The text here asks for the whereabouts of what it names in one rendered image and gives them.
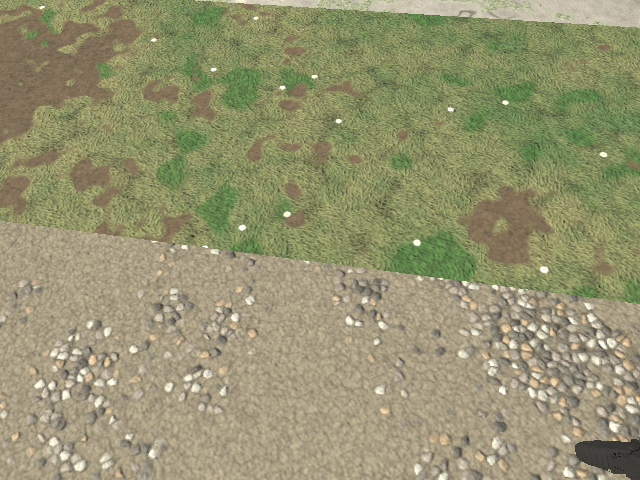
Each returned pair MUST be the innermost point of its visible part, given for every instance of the robot right hand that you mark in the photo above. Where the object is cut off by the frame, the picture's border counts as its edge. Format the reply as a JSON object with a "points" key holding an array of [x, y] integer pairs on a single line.
{"points": [[619, 457]]}

